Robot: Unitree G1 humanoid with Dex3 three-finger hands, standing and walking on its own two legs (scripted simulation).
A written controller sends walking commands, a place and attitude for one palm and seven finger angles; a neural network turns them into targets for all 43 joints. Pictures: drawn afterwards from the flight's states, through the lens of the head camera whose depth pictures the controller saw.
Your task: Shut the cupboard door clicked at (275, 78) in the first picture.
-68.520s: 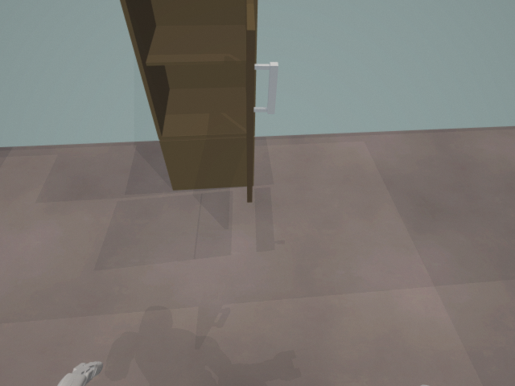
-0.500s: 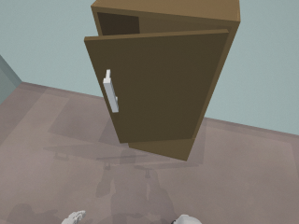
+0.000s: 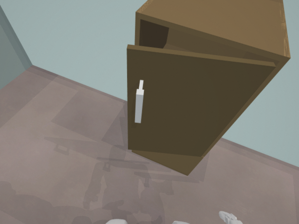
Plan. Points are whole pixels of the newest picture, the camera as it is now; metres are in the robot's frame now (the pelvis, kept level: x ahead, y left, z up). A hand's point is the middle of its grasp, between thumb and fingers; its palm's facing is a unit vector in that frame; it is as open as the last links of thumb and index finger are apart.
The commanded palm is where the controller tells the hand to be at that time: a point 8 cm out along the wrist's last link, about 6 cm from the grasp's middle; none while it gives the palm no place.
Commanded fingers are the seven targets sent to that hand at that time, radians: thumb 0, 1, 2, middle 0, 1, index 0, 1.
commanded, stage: come to a stop and stand still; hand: left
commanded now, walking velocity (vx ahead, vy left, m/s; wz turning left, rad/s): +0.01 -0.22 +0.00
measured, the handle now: (139, 102) +0.45 +0.08 +0.03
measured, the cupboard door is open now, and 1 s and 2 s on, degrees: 18 18 18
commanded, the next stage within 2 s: look again from close up in 1.42 s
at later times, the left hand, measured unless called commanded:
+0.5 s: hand out of the picture -0.01 +0.15 -0.16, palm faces -0.01 -0.98 -0.20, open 7.4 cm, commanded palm none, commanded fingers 0.00 0.90 0.90 -0.20 -0.30 -0.20 -0.30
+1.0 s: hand out of the picture -0.11 +0.13 -0.18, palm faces +0.11 -0.98 -0.15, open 7.4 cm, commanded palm none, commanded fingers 0.00 0.90 0.90 -0.20 -0.30 -0.20 -0.30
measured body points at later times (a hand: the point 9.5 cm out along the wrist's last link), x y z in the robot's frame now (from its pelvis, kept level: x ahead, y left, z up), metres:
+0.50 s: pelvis -0.07 -0.04 +0.01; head -0.06 -0.03 +0.46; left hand -0.01 +0.20 -0.15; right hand -0.12 -0.28 -0.14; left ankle +0.02 +0.07 -0.72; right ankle -0.12 -0.14 -0.73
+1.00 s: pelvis -0.04 -0.02 +0.00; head -0.02 +0.00 +0.45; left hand -0.11 +0.18 -0.16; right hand +0.03 -0.25 -0.15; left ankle -0.04 +0.10 -0.73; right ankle -0.12 -0.14 -0.73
